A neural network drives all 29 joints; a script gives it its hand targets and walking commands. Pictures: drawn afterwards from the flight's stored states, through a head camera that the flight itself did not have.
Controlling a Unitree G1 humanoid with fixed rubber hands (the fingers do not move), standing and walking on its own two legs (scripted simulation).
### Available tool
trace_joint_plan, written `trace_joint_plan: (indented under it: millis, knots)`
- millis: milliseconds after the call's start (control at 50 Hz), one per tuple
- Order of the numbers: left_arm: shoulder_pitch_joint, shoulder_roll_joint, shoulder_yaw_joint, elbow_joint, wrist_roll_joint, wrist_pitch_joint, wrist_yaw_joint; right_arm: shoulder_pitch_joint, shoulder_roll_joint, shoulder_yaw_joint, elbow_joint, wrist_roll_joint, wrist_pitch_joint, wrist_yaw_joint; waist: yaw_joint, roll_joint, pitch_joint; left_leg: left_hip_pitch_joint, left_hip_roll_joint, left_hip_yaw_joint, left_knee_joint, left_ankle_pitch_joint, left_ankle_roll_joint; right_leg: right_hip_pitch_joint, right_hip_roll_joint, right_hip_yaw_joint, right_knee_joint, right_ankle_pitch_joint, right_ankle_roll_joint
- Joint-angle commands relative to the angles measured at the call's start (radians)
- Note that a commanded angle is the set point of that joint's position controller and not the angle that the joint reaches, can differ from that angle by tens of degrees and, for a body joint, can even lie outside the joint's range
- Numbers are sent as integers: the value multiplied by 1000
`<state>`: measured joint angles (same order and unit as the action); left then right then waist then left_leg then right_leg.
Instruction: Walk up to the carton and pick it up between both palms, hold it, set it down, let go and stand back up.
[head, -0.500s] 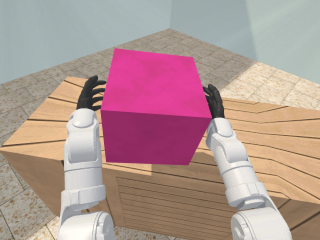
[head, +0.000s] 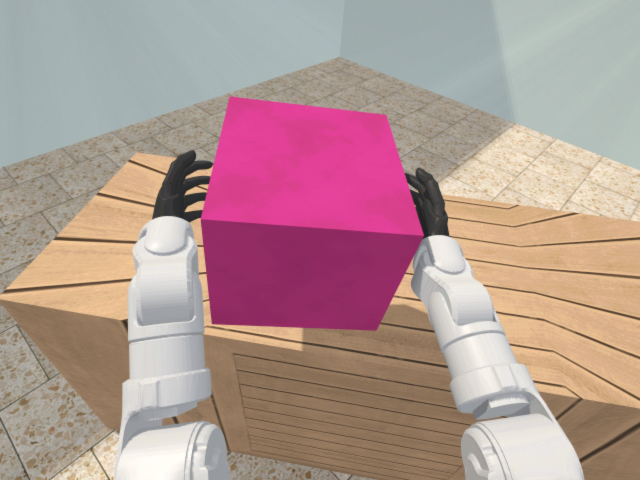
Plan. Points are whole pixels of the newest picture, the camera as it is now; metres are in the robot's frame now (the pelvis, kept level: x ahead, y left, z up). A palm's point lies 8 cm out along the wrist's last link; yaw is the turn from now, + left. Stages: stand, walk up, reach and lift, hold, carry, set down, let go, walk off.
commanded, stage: hold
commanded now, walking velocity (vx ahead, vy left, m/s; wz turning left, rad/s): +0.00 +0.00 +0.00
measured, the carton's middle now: (303, 214) +0.41 +0.00 +0.14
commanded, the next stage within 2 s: none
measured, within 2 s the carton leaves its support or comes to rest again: neither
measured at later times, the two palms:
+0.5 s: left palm (177, 210) +0.37 +0.15 +0.18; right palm (432, 227) +0.35 -0.16 +0.16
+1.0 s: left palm (175, 211) +0.37 +0.15 +0.18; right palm (430, 228) +0.34 -0.15 +0.16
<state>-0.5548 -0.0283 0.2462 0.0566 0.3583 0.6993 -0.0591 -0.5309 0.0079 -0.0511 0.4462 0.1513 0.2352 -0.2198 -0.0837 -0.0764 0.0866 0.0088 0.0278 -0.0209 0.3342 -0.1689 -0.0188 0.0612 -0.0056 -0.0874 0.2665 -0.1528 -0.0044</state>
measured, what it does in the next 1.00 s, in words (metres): stands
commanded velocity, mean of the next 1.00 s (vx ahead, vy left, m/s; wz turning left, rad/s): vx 0.00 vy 0.00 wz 0.00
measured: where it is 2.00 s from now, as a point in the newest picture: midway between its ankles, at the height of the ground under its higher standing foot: outside the picture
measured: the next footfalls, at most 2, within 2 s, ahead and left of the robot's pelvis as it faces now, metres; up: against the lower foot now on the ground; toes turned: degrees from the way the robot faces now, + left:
none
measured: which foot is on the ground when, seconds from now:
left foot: down 0.00-1.00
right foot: down 0.00-1.00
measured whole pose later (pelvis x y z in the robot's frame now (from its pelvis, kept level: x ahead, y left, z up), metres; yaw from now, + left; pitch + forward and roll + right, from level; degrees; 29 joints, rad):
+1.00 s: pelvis +0.00 +0.01 +0.00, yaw +0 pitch -10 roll -1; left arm -0.61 -0.02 0.26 0.13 0.36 0.67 -0.06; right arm -0.57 0.01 -0.09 0.51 0.15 0.21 -0.21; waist -0.09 -0.09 0.09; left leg 0.01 0.02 -0.01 0.34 -0.17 -0.01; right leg 0.06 -0.01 -0.08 0.27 -0.15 0.00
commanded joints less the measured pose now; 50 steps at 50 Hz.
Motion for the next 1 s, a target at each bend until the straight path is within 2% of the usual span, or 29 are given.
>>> trace_joint_plan:
  millis: [0, 340, 360, 420, 520, 660, 800, 880, 980]
  knots:
    - [-518, -514, -427, -70, -142, -47, -128, -775, 453, 407, -296, 51, -57, 122, -9, 105, -341, 58, -62, 63, -33, 244, -9, 72, 45, -20, -25, 148, 29]
    - [-516, -514, -436, -83, -147, -49, -126, -769, 455, 415, -305, 53, -57, 122, -11, 99, -358, 64, -63, 63, -29, 255, -7, 81, 46, -19, -22, 167, 31]
    - [-619, -512, -442, 5, -177, -52, -148, -917, 471, 368, -373, 27, -78, 121, -46, 63, -378, 33, -75, 68, -36, 138, 14, 60, 30, -21, -24, 171, 57]
    - [-593, -511, -412, 19, -161, -76, -143, -863, 467, 361, -301, 16, -78, 124, -29, 78, -365, 33, -70, 64, -58, 94, 21, 70, 30, -15, -13, 185, 53]
    - [-556, -503, -372, 27, -133, -61, -142, -835, 449, 386, -245, 53, -67, 120, -9, 92, -374, 84, -67, 58, -28, 234, 3, 86, 44, -18, -8, 238, 50]
    - [-554, -501, -367, 5, -119, -47, -152, -831, 433, 377, -252, 72, -71, 119, -21, 99, -351, 106, -62, 62, -20, 293, -11, 80, 53, -27, -16, 234, 44]
    - [-579, -525, -412, -2, -135, -61, -134, -844, 424, 351, -266, 54, -85, 131, -35, 126, -344, 123, -53, 56, -21, 266, -22, 20, 56, -39, -25, 157, 31]
    - [-586, -529, -413, 12, -136, -63, -126, -852, 419, 336, -253, 40, -91, 140, -31, 127, -341, 118, -48, 56, -32, 225, -18, 0, 54, -41, -28, 109, 28]
    - [-592, -525, -396, 32, -134, -64, -124, -869, 425, 333, -239, 32, -97, 144, -22, 113, -357, 104, -51, 60, -36, 202, -6, 13, 51, -36, -25, 110, 31]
